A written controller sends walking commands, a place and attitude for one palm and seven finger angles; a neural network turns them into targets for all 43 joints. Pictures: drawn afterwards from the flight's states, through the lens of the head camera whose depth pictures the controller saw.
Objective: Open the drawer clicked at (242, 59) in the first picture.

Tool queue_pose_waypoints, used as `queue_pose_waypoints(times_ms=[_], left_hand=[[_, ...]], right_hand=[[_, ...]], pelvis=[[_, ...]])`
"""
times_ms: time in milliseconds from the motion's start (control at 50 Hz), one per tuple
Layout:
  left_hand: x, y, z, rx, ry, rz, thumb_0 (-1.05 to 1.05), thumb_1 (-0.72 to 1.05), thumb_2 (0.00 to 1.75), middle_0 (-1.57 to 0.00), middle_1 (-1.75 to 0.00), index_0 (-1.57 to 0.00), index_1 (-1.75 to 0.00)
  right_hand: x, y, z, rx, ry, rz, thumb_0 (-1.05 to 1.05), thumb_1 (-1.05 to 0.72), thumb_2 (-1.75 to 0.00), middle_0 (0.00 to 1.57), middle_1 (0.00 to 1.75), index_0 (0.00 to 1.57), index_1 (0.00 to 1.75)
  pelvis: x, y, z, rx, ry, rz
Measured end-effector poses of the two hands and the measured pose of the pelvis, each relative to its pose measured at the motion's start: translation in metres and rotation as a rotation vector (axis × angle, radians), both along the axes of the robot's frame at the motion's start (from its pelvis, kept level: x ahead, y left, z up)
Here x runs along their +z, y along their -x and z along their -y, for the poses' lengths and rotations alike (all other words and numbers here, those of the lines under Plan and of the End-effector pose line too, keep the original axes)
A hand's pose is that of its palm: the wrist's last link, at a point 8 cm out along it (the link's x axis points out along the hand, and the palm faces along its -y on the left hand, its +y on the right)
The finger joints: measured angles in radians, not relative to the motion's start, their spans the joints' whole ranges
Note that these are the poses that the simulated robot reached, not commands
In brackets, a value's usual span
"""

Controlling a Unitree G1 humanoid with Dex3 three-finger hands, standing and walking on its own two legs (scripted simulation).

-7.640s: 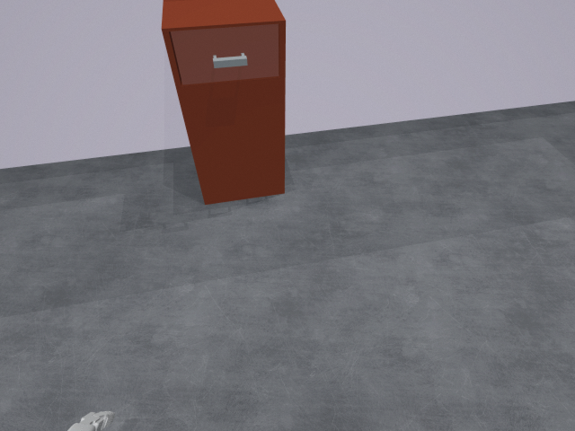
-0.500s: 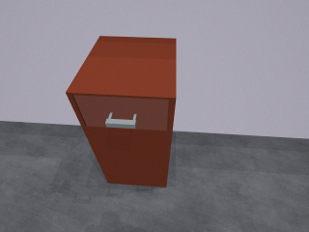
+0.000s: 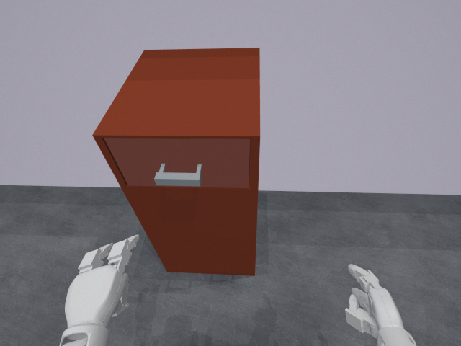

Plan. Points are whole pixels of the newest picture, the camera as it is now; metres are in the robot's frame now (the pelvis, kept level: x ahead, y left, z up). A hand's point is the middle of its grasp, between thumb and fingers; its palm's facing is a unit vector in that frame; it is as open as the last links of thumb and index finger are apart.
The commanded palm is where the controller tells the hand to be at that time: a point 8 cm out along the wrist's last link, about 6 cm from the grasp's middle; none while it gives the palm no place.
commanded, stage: raise the hand with hooked fingers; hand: left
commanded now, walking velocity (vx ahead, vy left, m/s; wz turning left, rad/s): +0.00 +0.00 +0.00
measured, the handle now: (179, 173) +0.51 +0.17 -0.04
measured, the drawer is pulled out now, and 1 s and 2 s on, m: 0.00 0.00 0.00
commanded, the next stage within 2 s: move the hooked fingers above the handle in 1.60 s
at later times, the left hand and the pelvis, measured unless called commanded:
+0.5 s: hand (104, 284) +0.22 +0.24 +0.01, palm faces +0.00 -0.08 -1.00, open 10.8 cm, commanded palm +0.19 +0.24 +0.06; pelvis +0.00 -0.01 -0.01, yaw +3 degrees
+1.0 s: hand (87, 239) +0.27 +0.26 +0.07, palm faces +0.07 -0.06 -1.00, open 13.5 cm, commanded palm +0.25 +0.26 +0.13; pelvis +0.00 +0.01 +0.01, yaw +4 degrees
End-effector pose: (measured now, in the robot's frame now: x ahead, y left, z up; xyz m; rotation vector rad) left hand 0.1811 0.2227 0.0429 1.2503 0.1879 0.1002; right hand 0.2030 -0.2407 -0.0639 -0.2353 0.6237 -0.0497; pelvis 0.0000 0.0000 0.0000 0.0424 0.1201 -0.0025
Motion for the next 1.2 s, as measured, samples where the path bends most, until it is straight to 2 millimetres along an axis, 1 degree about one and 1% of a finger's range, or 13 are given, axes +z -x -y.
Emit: queue_pose_waypoints(times_ms=[100,160,220,300,420,520,600,700,780,900,1000,1100,1200], left_hand=[[-0.027,0.037,0.014,-0.083,-0.114,-0.030,0.00,0.63,0.78,-0.22,-0.48,-0.23,-0.48],[-0.040,0.054,0.007,-0.067,-0.180,-0.025,0.00,0.55,0.75,-0.23,-0.52,-0.24,-0.52],[-0.039,0.053,-0.005,-0.038,-0.233,0.028,0.00,0.48,0.72,-0.25,-0.57,-0.25,-0.57],[-0.020,0.029,-0.018,0.014,-0.269,0.108,0.00,0.38,0.68,-0.26,-0.63,-0.27,-0.63],[0.010,-0.008,-0.019,0.033,-0.243,0.079,0.00,0.24,0.62,-0.27,-0.72,-0.27,-0.72],[0.022,-0.018,-0.014,-0.050,-0.234,0.026,0.00,0.13,0.57,-0.27,-0.79,-0.28,-0.79],[0.028,-0.020,-0.021,-0.076,-0.240,0.031,0.00,0.04,0.53,-0.28,-0.85,-0.29,-0.85],[0.038,-0.026,-0.033,-0.058,-0.248,0.081,0.00,-0.07,0.48,-0.29,-0.93,-0.30,-0.93],[0.048,-0.036,-0.036,-0.046,-0.247,0.110,0.00,-0.17,0.44,-0.30,-0.99,-0.30,-0.99],[0.067,-0.052,-0.035,-0.056,-0.255,0.121,0.00,-0.30,0.38,-0.31,-1.07,-0.31,-1.08],[0.082,-0.063,-0.037,-0.056,-0.264,0.109,0.00,-0.40,0.34,-0.31,-1.14,-0.32,-1.14],[0.095,-0.073,-0.041,-0.066,-0.279,0.091,0.00,-0.46,0.32,-0.32,-1.18,-0.32,-1.18],[0.110,-0.083,-0.044,-0.085,-0.289,0.087,0.00,-0.48,0.30,-0.32,-1.19,-0.32,-1.19]], right_hand=[[0.015,-0.049,-0.006,0.113,0.057,0.037,0.01,-0.90,-0.90,0.20,0.30,0.20,0.30],[0.007,-0.067,-0.016,0.173,0.082,0.020,0.01,-0.90,-0.90,0.20,0.30,0.20,0.30],[-0.010,-0.072,-0.030,0.209,0.077,-0.012,0.01,-0.90,-0.90,0.20,0.30,0.20,0.30],[-0.034,-0.058,-0.049,0.211,0.016,-0.076,0.01,-0.90,-0.90,0.20,0.30,0.20,0.30],[-0.049,-0.006,-0.061,0.145,-0.077,-0.214,0.01,-0.90,-0.90,0.20,0.30,0.21,0.30],[-0.050,0.031,-0.046,0.083,-0.061,-0.298,0.01,-0.90,-0.90,0.21,0.30,0.21,0.30],[-0.049,0.045,-0.025,0.034,-0.012,-0.337,0.01,-0.90,-0.90,0.21,0.30,0.21,0.30],[-0.043,0.041,-0.005,-0.002,0.043,-0.329,0.01,-0.90,-0.90,0.20,0.30,0.21,0.30],[-0.034,0.025,-0.003,-0.009,0.053,-0.282,0.01,-0.90,-0.90,0.20,0.30,0.20,0.30],[-0.017,-0.003,-0.022,0.020,0.018,-0.198,0.01,-0.91,-0.90,0.20,0.30,0.20,0.30],[-0.008,-0.017,-0.045,0.066,-0.022,-0.168,0.01,-0.90,-0.90,0.20,0.30,0.20,0.30],[-0.008,-0.018,-0.060,0.103,-0.044,-0.185,0.01,-0.90,-0.90,0.20,0.30,0.20,0.30],[-0.015,-0.009,-0.060,0.105,-0.047,-0.230,0.01,-0.90,-0.90,0.20,0.30,0.21,0.30]], pelvis=[[-0.012,0.003,0.006,0.013,-0.007,-0.042],[-0.022,0.004,0.009,0.036,-0.004,-0.071],[-0.032,0.006,0.012,0.064,0.004,-0.082],[-0.036,0.008,0.012,0.083,0.018,-0.064],[-0.019,0.006,0.009,0.068,0.019,-0.023],[-0.006,0.001,0.005,0.052,0.018,-0.008],[-0.001,-0.001,0.002,0.052,0.020,-0.002],[0.001,-0.001,-0.003,0.060,0.024,0.004],[0.003,-0.001,-0.006,0.064,0.024,0.017],[0.008,-0.002,-0.008,0.063,0.024,0.045],[0.013,-0.003,-0.008,0.066,0.025,0.067],[0.017,-0.004,-0.007,0.073,0.027,0.079],[0.020,-0.005,-0.007,0.079,0.028,0.085]])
